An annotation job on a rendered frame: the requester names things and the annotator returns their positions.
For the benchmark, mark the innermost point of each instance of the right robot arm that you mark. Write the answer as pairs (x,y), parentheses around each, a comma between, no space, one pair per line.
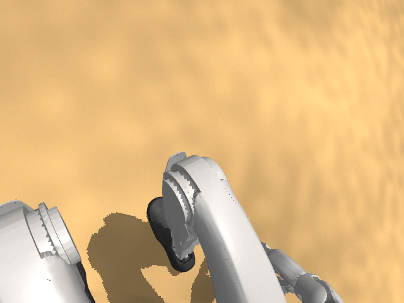
(309,288)

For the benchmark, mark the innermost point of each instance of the right robot hand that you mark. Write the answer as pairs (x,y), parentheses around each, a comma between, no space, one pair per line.
(286,267)

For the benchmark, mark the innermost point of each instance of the right robot foot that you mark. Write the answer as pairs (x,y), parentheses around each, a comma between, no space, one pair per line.
(162,233)

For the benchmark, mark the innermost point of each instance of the left robot foot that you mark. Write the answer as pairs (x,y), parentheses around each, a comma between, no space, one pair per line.
(83,275)

